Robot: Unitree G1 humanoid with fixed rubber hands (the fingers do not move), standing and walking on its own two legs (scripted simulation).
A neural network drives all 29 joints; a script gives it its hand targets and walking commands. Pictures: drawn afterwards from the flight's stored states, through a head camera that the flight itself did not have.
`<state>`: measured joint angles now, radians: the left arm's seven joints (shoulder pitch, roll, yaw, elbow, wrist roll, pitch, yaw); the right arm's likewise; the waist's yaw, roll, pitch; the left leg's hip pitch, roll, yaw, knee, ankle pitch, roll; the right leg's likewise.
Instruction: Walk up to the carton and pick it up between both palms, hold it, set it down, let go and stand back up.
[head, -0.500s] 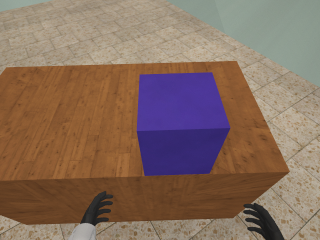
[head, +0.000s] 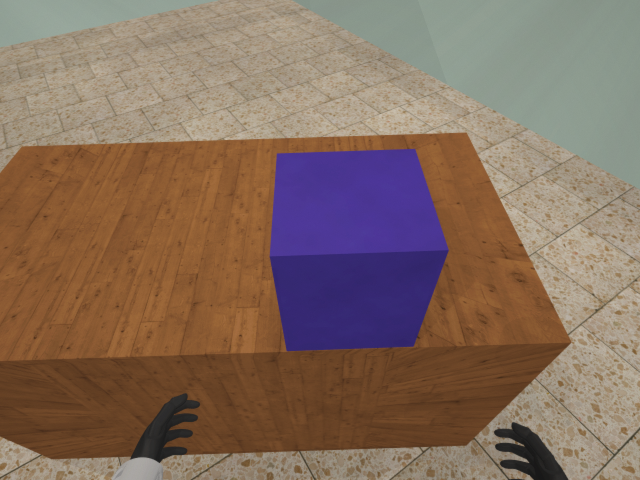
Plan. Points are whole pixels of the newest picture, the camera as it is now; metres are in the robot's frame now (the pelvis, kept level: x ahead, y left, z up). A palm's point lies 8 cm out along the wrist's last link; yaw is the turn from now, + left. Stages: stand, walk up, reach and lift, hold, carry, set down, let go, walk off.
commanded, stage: stand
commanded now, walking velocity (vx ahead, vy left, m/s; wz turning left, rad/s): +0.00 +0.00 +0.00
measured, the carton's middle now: (348, 254) +0.44 +0.01 +0.00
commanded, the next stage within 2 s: none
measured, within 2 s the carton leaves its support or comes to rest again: neither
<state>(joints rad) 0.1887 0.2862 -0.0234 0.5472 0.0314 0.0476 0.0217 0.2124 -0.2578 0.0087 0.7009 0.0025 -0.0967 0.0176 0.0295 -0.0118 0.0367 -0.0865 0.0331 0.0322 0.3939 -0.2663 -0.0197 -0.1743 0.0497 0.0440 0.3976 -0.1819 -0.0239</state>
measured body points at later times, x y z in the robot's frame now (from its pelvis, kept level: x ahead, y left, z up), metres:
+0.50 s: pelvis +0.03 +0.01 +0.00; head +0.03 +0.02 +0.45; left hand +0.17 +0.30 -0.09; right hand +0.18 -0.26 -0.09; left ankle -0.03 +0.13 -0.74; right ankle +0.02 -0.10 -0.74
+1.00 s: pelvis +0.00 +0.00 +0.00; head -0.02 +0.00 +0.45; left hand +0.12 +0.30 -0.10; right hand +0.15 -0.27 -0.09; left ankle -0.03 +0.13 -0.74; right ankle +0.02 -0.10 -0.74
